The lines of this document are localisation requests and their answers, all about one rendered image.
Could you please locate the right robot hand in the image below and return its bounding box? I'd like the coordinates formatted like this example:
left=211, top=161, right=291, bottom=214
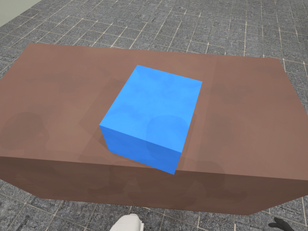
left=268, top=217, right=294, bottom=231

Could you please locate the left robot thigh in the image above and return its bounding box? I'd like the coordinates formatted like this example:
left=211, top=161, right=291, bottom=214
left=110, top=215, right=144, bottom=231

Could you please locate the pedestal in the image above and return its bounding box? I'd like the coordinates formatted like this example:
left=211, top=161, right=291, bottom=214
left=0, top=43, right=308, bottom=216

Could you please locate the carton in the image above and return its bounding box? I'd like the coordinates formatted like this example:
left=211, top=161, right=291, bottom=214
left=99, top=65, right=202, bottom=175

